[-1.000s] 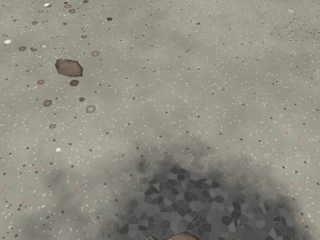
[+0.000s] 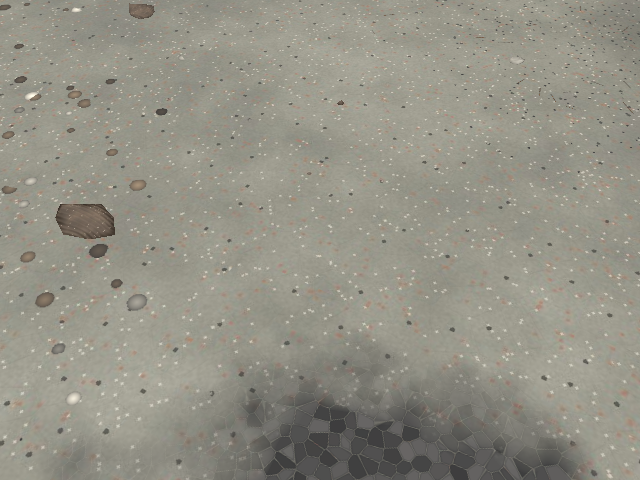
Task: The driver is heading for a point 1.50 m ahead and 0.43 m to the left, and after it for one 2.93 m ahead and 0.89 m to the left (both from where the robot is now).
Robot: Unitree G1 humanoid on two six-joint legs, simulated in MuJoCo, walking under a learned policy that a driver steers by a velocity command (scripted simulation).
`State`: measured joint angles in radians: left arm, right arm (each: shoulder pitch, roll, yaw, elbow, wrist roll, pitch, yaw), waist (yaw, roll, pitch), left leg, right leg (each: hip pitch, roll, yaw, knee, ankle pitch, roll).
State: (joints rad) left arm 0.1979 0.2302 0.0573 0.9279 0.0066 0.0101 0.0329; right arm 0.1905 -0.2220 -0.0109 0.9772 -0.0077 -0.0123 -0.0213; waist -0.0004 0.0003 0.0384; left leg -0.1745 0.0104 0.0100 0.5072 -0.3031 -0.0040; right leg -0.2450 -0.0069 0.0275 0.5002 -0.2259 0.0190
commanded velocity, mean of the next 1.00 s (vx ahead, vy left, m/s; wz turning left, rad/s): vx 0.00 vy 0.00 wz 0.00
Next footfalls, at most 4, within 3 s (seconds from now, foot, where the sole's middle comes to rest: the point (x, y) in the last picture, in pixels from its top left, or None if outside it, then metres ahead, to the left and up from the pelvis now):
1.86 left None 0.46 0.11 -0.77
2.40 right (380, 365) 0.78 -0.11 -0.77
2.96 left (243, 301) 0.97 0.23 -0.77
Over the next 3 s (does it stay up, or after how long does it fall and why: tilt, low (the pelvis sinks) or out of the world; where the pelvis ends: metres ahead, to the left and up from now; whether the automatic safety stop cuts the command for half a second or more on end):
stays up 0.88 0.10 -0.02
